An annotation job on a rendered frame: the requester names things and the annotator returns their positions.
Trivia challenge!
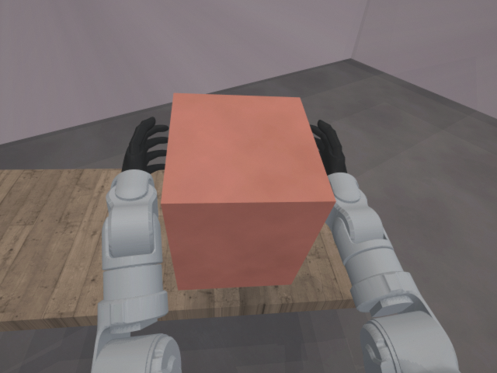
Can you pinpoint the carton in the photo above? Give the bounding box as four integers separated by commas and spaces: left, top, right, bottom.
161, 93, 336, 291

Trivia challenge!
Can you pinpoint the table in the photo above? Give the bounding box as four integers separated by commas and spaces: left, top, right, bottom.
0, 169, 356, 332

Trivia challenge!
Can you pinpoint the robot left forearm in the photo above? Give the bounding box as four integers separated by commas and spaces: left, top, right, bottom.
91, 169, 169, 373

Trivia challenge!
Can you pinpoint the robot right upper arm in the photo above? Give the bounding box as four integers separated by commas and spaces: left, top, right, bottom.
360, 311, 460, 373

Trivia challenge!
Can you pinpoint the robot right hand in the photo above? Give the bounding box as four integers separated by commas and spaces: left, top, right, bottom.
310, 120, 347, 176

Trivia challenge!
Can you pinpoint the robot left hand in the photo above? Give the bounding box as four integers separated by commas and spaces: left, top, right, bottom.
122, 117, 169, 174

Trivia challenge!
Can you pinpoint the robot left upper arm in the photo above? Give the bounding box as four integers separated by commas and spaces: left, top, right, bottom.
92, 333, 182, 373

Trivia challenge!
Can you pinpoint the robot right forearm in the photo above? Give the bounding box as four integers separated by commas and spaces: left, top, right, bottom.
325, 173, 459, 369

